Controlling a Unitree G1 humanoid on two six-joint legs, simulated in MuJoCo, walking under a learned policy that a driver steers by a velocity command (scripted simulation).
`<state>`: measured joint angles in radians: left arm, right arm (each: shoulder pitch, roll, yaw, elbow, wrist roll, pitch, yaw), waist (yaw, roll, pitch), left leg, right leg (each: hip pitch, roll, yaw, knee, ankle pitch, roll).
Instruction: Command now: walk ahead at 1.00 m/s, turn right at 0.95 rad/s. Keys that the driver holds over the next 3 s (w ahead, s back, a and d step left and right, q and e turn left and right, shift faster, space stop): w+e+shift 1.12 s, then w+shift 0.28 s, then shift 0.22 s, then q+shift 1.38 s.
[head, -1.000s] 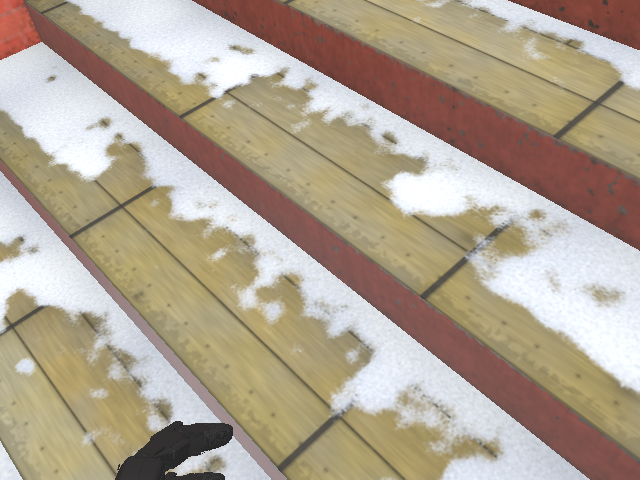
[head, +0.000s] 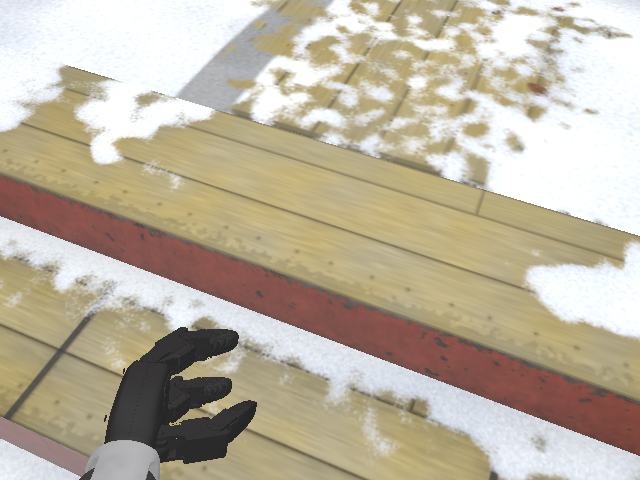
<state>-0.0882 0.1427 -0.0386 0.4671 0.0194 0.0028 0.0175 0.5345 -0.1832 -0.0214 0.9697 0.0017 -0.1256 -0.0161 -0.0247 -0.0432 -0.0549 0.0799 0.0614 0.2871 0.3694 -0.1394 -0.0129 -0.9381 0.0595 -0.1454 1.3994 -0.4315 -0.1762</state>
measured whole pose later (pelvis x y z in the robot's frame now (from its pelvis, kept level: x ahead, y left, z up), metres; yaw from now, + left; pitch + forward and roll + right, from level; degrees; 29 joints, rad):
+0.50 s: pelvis +0.45 -0.01 +0.23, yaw -29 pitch +4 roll +3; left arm 0.17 0.29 0.10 0.63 0.05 -0.07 -0.03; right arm 0.28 -0.23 -0.07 0.76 -0.04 -0.09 0.00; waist 0.01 -0.08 -0.09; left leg -0.45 0.04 0.13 0.86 -0.46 0.00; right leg -0.72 0.08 0.10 1.94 -0.14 -0.15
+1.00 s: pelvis +0.83 -0.26 +0.40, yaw -56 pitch +4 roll -1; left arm 0.44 0.30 0.07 0.83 0.02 -0.06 0.01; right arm 0.04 -0.13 0.04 0.45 -0.07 -0.08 0.00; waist 0.01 -0.04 -0.07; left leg -0.96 0.10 -0.13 1.52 -0.38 -0.01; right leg -0.24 0.26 0.11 0.60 -0.39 -0.20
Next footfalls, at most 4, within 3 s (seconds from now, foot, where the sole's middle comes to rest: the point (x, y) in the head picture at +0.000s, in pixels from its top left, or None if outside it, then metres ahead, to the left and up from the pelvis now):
0.02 right None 0.13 -0.04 -0.65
0.36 left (265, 410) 0.53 0.09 -0.50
0.78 right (451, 246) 0.78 -0.24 -0.35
1.18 left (501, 113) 1.19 -0.42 -0.35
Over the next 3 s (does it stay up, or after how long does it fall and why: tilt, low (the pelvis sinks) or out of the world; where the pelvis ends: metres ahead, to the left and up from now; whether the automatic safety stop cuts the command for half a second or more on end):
stays up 1.23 -0.93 0.42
